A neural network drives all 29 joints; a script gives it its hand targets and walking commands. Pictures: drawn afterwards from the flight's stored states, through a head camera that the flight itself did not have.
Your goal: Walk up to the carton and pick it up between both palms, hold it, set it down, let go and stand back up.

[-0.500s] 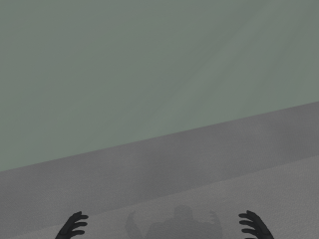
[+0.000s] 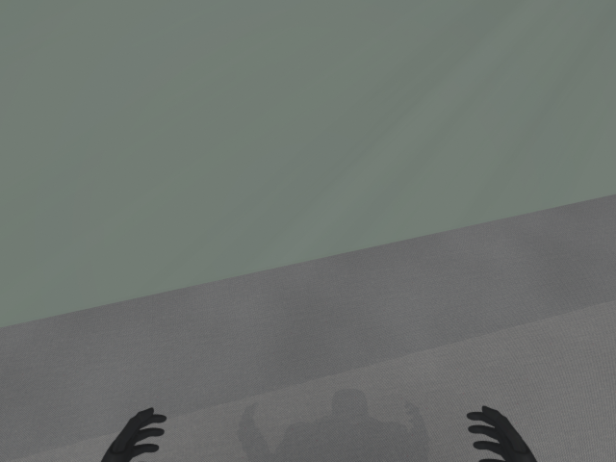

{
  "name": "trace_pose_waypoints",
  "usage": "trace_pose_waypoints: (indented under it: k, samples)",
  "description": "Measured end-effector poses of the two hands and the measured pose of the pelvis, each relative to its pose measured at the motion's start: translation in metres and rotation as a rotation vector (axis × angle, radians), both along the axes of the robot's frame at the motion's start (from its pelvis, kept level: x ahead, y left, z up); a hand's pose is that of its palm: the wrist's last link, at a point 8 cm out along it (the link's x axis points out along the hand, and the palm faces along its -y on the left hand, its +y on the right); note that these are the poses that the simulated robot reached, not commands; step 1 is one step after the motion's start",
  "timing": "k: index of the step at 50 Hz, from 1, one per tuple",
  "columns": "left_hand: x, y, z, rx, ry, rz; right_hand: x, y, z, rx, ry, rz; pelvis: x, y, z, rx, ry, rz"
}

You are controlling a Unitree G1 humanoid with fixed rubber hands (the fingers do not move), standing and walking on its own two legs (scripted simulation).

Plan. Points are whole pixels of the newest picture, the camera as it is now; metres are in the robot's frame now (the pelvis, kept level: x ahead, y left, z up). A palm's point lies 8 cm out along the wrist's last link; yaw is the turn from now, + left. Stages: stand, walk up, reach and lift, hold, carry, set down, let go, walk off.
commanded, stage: stand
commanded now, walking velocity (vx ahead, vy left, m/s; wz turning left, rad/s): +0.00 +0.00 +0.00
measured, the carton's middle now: out of the picture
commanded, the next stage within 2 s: walk up in 0.64 s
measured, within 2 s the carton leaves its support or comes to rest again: neither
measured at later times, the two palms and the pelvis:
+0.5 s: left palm out of the picture +0.14 +0.28 -0.07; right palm out of the picture +0.14 -0.24 -0.08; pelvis +0.00 +0.00 +0.00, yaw +0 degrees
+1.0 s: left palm out of the picture +0.13 +0.28 -0.08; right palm out of the picture +0.12 -0.27 -0.07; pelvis -0.02 +0.00 +0.00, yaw -3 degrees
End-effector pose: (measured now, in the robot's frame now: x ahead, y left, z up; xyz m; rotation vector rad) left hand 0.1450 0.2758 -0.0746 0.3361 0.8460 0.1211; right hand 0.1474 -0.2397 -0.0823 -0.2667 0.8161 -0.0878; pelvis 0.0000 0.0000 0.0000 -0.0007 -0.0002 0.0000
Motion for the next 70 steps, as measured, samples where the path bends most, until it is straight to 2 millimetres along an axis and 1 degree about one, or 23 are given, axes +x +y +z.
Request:
trace_pose_waypoints:
  k: [20,35,44,46,49,54,58,60,62,63,65,67,70]
  samples:
    - [-0.002,0.005,0.003,0.014,-0.014,-0.006,-0.003,-0.001,0.001,-0.005,-0.01,-0.005,-0.004,0.001,0.0,-0.001,-0.007,0.0]
    - [-0.01,0.011,0.001,0.021,-0.001,-0.001,-0.005,-0.001,0.003,-0.009,-0.017,-0.004,-0.006,0.002,-0.001,-0.002,-0.012,0.0]
    - [-0.016,0.015,0.001,0.026,-0.003,0.001,-0.01,0.0,0.005,-0.009,-0.025,-0.008,-0.012,0.003,-0.001,-0.005,-0.022,0.0]
    - [-0.017,0.014,0.0,0.015,0.012,-0.008,-0.012,-0.004,0.005,-0.02,-0.023,-0.009,-0.013,0.003,-0.001,-0.005,-0.023,-0.001]
    - [-0.015,0.009,-0.002,0.009,0.054,-0.049,-0.023,-0.023,0.008,-0.051,-0.027,-0.042,-0.017,0.0,-0.002,-0.003,-0.023,-0.032]
    - [0.004,-0.013,0.002,0.019,0.077,-0.168,-0.055,-0.077,0.017,-0.125,-0.026,-0.144,-0.023,-0.018,-0.001,-0.004,-0.02,-0.116]
    - [0.016,-0.039,0.006,0.038,0.073,-0.234,-0.074,-0.122,0.018,-0.168,-0.024,-0.191,-0.027,-0.042,-0.005,0.002,-0.018,-0.16]
    - [0.019,-0.055,0.004,0.052,0.078,-0.255,-0.082,-0.144,0.013,-0.173,-0.019,-0.209,-0.029,-0.059,-0.01,0.008,-0.015,-0.177]
    - [0.017,-0.07,-0.003,0.071,0.091,-0.266,-0.09,-0.165,0.001,-0.172,-0.014,-0.227,-0.031,-0.076,-0.02,0.009,-0.021,-0.199]
    - [0.014,-0.079,-0.007,0.072,0.106,-0.274,-0.093,-0.173,-0.003,-0.167,-0.009,-0.241,-0.034,-0.082,-0.022,0.006,-0.025,-0.212]
    - [0.007,-0.097,-0.011,0.055,0.128,-0.282,-0.102,-0.183,-0.005,-0.157,0.009,-0.261,-0.038,-0.091,-0.021,0.008,-0.023,-0.23]
    - [0.003,-0.113,-0.011,0.033,0.145,-0.292,-0.113,-0.19,-0.002,-0.153,0.029,-0.279,-0.042,-0.098,-0.015,0.008,-0.009,-0.245]
    - [0.002,-0.129,-0.013,0.016,0.18,-0.329,-0.135,-0.201,0.009,-0.164,0.062,-0.319,-0.048,-0.105,-0.006,-0.011,0.013,-0.281]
